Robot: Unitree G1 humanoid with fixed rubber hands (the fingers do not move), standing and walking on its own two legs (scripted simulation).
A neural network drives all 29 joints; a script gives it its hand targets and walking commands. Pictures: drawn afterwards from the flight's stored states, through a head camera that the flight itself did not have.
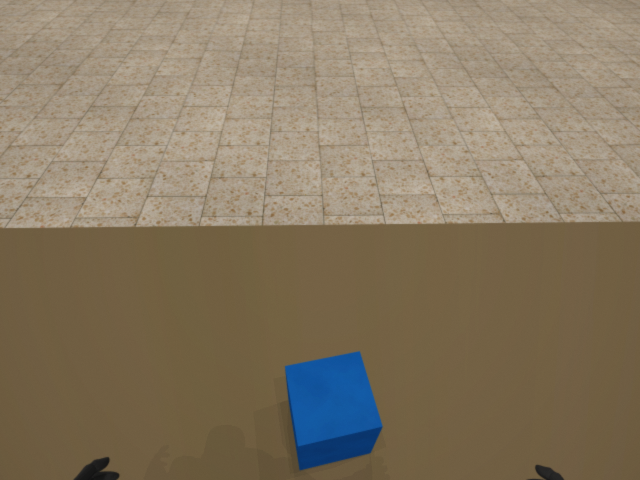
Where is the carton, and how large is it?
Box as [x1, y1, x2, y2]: [285, 351, 382, 469]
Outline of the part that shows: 359,351 285,366 288,399 300,469 370,452 382,426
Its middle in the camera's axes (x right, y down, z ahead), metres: +0.02 +0.49 +1.08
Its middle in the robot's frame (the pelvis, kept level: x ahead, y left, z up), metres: +0.42 -0.03 -0.66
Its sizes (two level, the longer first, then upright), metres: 0.210 0.200 0.250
